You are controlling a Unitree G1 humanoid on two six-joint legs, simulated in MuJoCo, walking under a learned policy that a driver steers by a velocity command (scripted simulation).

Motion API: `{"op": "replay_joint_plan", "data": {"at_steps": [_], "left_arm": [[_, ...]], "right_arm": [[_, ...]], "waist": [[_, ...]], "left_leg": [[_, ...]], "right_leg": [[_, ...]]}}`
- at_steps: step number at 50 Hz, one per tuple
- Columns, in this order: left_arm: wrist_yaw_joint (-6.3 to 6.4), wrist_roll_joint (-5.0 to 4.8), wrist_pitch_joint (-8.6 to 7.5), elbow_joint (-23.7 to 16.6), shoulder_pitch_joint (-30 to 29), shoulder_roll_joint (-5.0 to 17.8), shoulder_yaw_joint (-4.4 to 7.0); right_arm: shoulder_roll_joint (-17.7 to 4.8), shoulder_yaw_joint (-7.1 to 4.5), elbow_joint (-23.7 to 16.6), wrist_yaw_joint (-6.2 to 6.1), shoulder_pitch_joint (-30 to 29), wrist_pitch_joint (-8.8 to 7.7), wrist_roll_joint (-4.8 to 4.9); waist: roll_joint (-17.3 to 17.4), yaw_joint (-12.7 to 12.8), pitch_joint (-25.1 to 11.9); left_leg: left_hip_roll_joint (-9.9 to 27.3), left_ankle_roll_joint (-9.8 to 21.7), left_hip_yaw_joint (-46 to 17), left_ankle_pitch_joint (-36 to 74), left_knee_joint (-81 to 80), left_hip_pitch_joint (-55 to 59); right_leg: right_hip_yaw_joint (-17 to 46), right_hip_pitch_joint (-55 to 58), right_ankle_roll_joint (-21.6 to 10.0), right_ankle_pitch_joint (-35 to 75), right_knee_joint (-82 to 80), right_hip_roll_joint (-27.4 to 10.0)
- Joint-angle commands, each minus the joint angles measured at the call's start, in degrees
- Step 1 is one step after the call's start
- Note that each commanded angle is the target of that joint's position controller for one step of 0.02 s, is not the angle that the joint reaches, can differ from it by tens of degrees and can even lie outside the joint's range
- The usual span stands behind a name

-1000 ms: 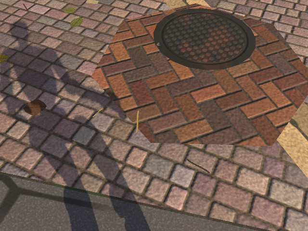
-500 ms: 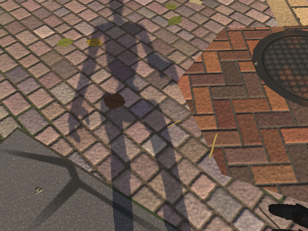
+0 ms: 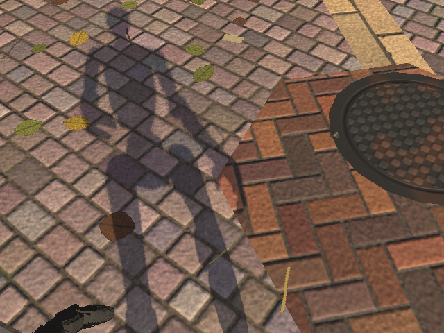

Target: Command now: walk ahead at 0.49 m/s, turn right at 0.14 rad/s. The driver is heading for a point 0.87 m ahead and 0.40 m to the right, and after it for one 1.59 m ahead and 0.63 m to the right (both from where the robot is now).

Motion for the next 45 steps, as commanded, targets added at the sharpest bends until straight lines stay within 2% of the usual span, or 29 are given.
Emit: {"op": "replay_joint_plan", "data": {"at_steps": [1, 2, 3, 4, 5, 6, 7, 9, 10, 13, 15, 18, 20, 22, 23, 24, 25, 26, 27, 28, 29, 30, 32, 35, 40, 43, 45], "left_arm": [[1.07, 0.67, 0.25, 1.2, 21.7, 18.3, 6.04], [0.67, -0.75, 0.34, 2.0, 22.9, 14.5, 5.13], [0.94, -0.86, 0.49, 1.3, 19.5, 11.6, 4.13], [1.24, -0.48, 0.66, 0.4, 15.9, 10.5, 3.9], [1.4, -0.1, 0.75, 0.1, 13.2, 9.7, 3.62], [1.56, 0.63, 0.58, -0.5, 11.7, 8.5, 3.19], [1.71, 0.92, 0.59, -0.9, 10.9, 8.3, 3.13], [2.1, 0.26, 0.4, -0.9, 10.8, 8.5, 3.35], [2.4, 0.03, 0.29, -0.7, 11.2, 9.2, 3.59], [3.3, -0.46, 0.5, 0.1, 13.3, 10.9, 4.3], [3.74, -0.8, 0.99, 0.7, 15.2, 11.6, 4.55], [4.07, -1.3, 1.78, 1.6, 18.5, 11.7, 4.76], [4.31, -1.31, 2.28, 1.7, 19.1, 11.3, 4.8], [4.4, -1.0, 2.77, 1.3, 18.2, 11.2, 4.94], [4.31, -0.81, 2.94, 1.0, 17.9, 9.7, 4.51], [4.03, -0.31, 2.79, 0.3, 17.8, 6.6, 3.36], [3.99, -0.4, 2.32, -1.2, 22.9, 2.2, 2.01], [4.06, -1.74, 1.91, -2.3, 25.3, 4.7, 2.02], [4.22, -2.14, 2.15, -1.4, 21.7, 9.7, 3.36], [4.22, -1.58, 2.51, -2.1, 17.2, 10.6, 3.74], [4.11, -1.01, 2.71, -2.7, 15.2, 9.9, 3.82], [3.81, -0.86, 2.97, -3.2, 14.3, 9.2, 4.02], [3.29, -1.25, 3.67, -3.7, 14.4, 6.8, 3.71], [3.01, -0.84, 4.19, -5.6, 11.3, 5.0, 3.13], [1.45, -0.79, 3.43, -7.5, 4.3, 3.6, 2.31], [0.48, -0.99, 3.33, -9.4, -0.3, 3.7, 2.22], [-0.03, -0.93, 3.46, -10.5, -1.6, 4.6, 2.59]], "right_arm": [[-2.5, 0.17, -5.8, -0.32, 5.9, -1.03, -1.38], [-2.7, 0.66, -4.9, 0.21, 4.6, -2.47, -1.46], [-7.0, -0.43, -6.7, 0.99, -1.3, -3.69, 0.59], [-7.2, -0.14, -8.2, 1.2, -6.3, -4.53, 1.28], [-6.7, -0.09, -8.9, 1.02, -9.0, -4.95, 0.41], [-6.6, -0.39, -9.0, 0.75, -9.0, -4.79, -0.6], [-6.0, -0.35, -9.0, 0.71, -8.0, -4.44, -1.0], [-4.6, -0.04, -8.8, 0.54, -6.7, -3.57, -1.46], [-4.1, 0.16, -9.4, 0.32, -8.1, -3.19, -1.6], [-2.5, 0.89, -11.3, 0.23, -15.4, -3.14, -1.62], [-1.8, 1.18, -12.1, 0.61, -19.8, -3.58, -1.26], [-2.8, 0.82, -13.2, 1.25, -24.0, -4.21, -0.35], [-4.3, 0.14, -13.4, 1.6, -24.3, -4.63, -0.13], [-5.6, -0.65, -12.8, 1.7, -21.4, -5.09, 0.06], [-6.5, -1.37, -11.6, 1.44, -17.0, -5.29, -0.06], [-8.8, -2.26, -10.8, 1.0, -10.2, -5.55, -0.93], [-13.6, -3.46, -10.0, 0.57, -3.6, -5.05, -1.89], [-12.7, -3.54, -8.1, 1.21, -0.9, -4.24, -0.93], [-7.8, -2.31, -9.1, 1.23, -3.9, -4.08, -0.64], [-5.7, -1.65, -9.3, 1.09, -6.4, -3.78, -0.79], [-4.3, -1.11, -9.1, 1.11, -8.8, -3.63, -1.11], [-3.2, -0.79, -8.7, 0.99, -10.3, -3.6, -1.37], [-3.1, -0.91, -7.8, 0.88, -10.8, -4.01, -1.34], [-5.2, -1.74, -6.2, 0.75, -10.5, -4.39, -0.99], [-7.8, -2.29, -4.2, 0.4, -9.7, -3.65, -0.65], [-9.2, -2.67, -2.7, 0.33, -7.5, -2.95, 0.11], [-10.3, -3.06, -2.0, 0.32, -6.9, -2.29, 0.72]], "waist": [[-8.5, 7.8, -21.5], [-13.2, 8.8, -25.8], [-9.1, 9.4, -17.6], [-3.9, 8.8, -11.1], [0.0, 7.0, -5.8], [0.3, 5.0, -3.9], [-1.5, 3.6, -3.6], [-2.4, 2.3, -3.3], [-2.2, 2.4, -2.4], [-1.9, 4.6, -0.4], [-2.6, 6.4, -0.1], [-3.2, 7.8, -0.3], [-4.0, 7.2, -0.8], [-5.5, 5.0, -1.4], [-5.4, 2.6, -3.3], [-2.6, -0.7, -9.3], [10.4, -0.5, -17.8], [20.3, 0.2, -19.1], [11.9, -1.0, -11.5], [7.8, -1.0, -6.5], [6.1, 0.0, -3.4], [7.2, 1.2, -1.7], [8.2, 2.2, -0.7], [6.3, 2.3, 0.5], [4.4, 0.1, 1.6], [4.1, -1.1, 3.0], [4.4, -0.6, 3.2]], "left_leg": [[2.7, -0.2, 1.1, 32.0, 45.3, -31.3], [-3.3, -1.4, -5.6, -4.3, 55.2, -41.9], [0.5, -0.5, -8.6, -2.7, 59.2, -48.5], [3.1, 0.3, -7.4, 1.9, 56.8, -49.1], [5.2, 0.4, -6.4, 5.4, 51.8, -48.2], [6.9, 0.2, -6.6, 8.2, 47.8, -44.6], [7.2, -0.5, -6.6, 9.1, 45.8, -41.7], [7.4, -2.1, -5.7, 9.7, 41.0, -39.6], [7.2, -3.0, -5.1, 11.2, 37.8, -39.7], [5.9, -4.6, -4.7, 23.1, 24.5, -38.5], [3.9, -5.1, -4.3, 29.9, 16.7, -35.3], [2.3, -5.0, -5.3, 32.0, 11.1, -33.1], [2.1, -4.1, -6.6, 29.1, 8.1, -31.6], [2.0, -2.2, -6.0, 24.4, 6.4, -27.2], [2.2, -0.7, -5.1, 23.4, 4.3, -20.6], [8.0, 2.4, -9.8, 21.1, 4.9, -8.8], [21.0, 9.2, -28.5, 14.6, 3.9, 11.1], [27.0, 13.7, -46.5, 0.2, -1.4, 14.1], [24.3, 11.6, -40.7, -3.9, -3.2, 8.1], [21.7, 9.6, -31.4, 2.3, -3.3, 2.0], [19.1, 8.9, -25.0, 9.5, -4.6, -3.5], [17.4, 8.5, -20.5, 14.3, -5.9, -7.1], [15.7, 8.4, -14.2, 19.5, -8.6, -11.1], [16.6, 10.1, -8.4, 26.4, -10.7, -11.5], [15.4, 8.5, 1.2, 31.1, -11.2, -9.7], [16.5, 7.4, 4.2, 32.5, -10.5, -6.3], [17.4, 6.4, 6.0, 38.9, -7.9, -3.2]], "right_leg": [[28.2, 49.0, -14.3, -8.1, 1.4, -15.2], [48.1, 54.7, -17.8, -15.8, -9.9, -19.5], [42.3, 49.9, -14.8, -21.2, -11.7, -18.4], [35.1, 41.4, -12.8, -18.9, -12.6, -16.2], [29.6, 32.7, -12.0, -13.1, -13.9, -14.1], [26.5, 26.7, -11.5, -7.8, -15.4, -12.5], [25.4, 23.2, -12.1, -4.4, -16.5, -11.4], [21.6, 19.2, -12.7, -0.6, -18.2, -10.1], [19.8, 17.3, -12.7, 0.4, -18.9, -9.4], [15.8, 14.3, -10.5, -0.8, -19.2, -6.7], [15.0, 13.4, -8.8, -3.0, -18.2, -5.5], [18.3, 16.3, -7.9, -6.3, -15.4, -6.8], [21.8, 19.7, -6.9, -8.4, -12.1, -8.0], [24.3, 20.9, -5.6, -7.6, -8.0, -8.4], [23.7, 19.7, -4.2, -6.6, -3.8, -6.4], [20.6, 15.7, -2.2, -8.6, 7.7, -3.1], [12.4, -0.4, 1.7, -25.1, 26.7, 4.5], [10.3, -13.0, 2.9, -34.3, 39.3, 3.3], [11.8, -16.0, 3.4, -29.1, 44.1, 0.2], [10.0, -15.8, 3.8, -24.4, 44.4, -1.5], [9.6, -14.2, 4.2, -20.9, 42.4, -3.0], [9.6, -12.6, 4.4, -18.6, 40.2, -4.5], [8.2, -9.6, 4.6, -16.5, 38.0, -5.7], [7.4, -11.6, 5.7, -13.0, 32.0, -6.4], [4.1, -8.7, 4.8, 0.2, 16.3, -5.7], [1.8, -7.6, 3.2, 0.6, 10.3, -4.8], [0.2, -6.4, 1.5, -3.1, 7.9, -3.7]]}}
